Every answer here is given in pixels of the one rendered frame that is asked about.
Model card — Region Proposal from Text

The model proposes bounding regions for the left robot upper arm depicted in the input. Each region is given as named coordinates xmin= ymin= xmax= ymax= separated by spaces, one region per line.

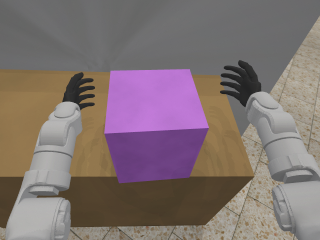
xmin=7 ymin=197 xmax=71 ymax=240

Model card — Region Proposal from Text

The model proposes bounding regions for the robot left forearm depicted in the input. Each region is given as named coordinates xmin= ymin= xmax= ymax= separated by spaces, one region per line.
xmin=5 ymin=101 xmax=83 ymax=240

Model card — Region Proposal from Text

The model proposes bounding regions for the robot right forearm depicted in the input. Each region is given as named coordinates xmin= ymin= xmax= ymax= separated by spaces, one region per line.
xmin=245 ymin=91 xmax=320 ymax=184

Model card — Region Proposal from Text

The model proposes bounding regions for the right robot hand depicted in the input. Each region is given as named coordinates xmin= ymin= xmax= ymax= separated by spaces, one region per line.
xmin=220 ymin=60 xmax=261 ymax=107

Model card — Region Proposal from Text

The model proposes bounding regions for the pedestal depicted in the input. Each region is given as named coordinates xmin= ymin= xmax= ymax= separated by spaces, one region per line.
xmin=0 ymin=69 xmax=255 ymax=229

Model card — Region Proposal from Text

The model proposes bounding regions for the right robot upper arm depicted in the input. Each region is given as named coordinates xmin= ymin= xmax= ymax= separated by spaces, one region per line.
xmin=272 ymin=180 xmax=320 ymax=240

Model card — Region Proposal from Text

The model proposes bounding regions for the left robot hand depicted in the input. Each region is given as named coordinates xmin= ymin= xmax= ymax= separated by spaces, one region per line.
xmin=62 ymin=72 xmax=95 ymax=110

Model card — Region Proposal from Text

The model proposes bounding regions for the carton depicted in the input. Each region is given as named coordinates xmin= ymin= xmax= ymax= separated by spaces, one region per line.
xmin=104 ymin=69 xmax=209 ymax=184

